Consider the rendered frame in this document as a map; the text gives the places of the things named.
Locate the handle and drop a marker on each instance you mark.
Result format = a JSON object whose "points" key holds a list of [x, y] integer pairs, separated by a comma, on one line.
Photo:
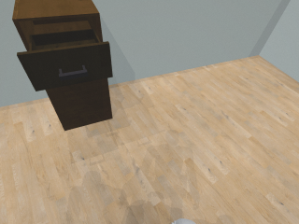
{"points": [[74, 74]]}

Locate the drawer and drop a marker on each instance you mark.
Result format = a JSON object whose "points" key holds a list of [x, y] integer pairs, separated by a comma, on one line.
{"points": [[67, 50]]}

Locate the cabinet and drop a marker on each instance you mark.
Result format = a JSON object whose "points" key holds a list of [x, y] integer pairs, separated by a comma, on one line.
{"points": [[79, 104]]}

